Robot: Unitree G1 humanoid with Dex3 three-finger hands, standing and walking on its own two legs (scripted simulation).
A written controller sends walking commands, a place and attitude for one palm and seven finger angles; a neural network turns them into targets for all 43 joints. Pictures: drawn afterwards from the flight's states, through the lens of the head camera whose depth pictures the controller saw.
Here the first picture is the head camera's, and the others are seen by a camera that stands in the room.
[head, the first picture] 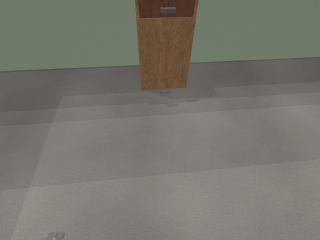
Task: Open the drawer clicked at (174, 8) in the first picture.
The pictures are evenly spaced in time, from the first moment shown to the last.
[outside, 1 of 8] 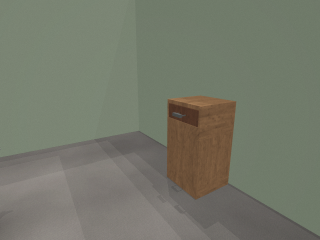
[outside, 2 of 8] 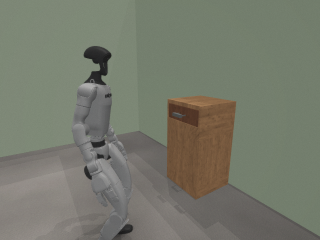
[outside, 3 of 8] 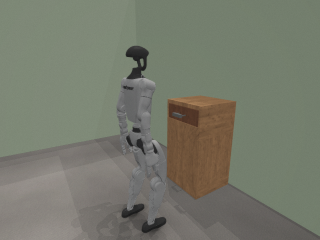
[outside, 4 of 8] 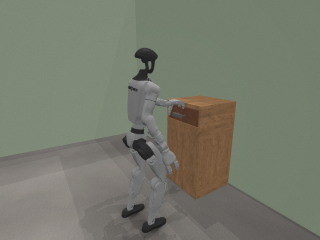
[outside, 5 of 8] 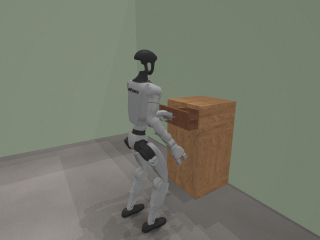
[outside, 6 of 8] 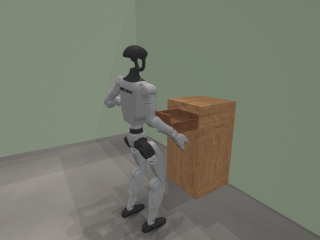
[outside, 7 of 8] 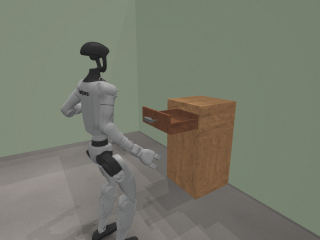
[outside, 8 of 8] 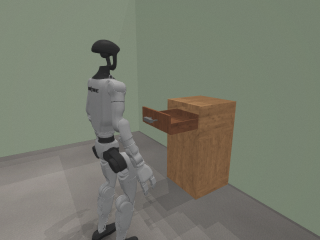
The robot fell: no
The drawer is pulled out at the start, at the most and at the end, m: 0.00 0.30 0.30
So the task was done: yes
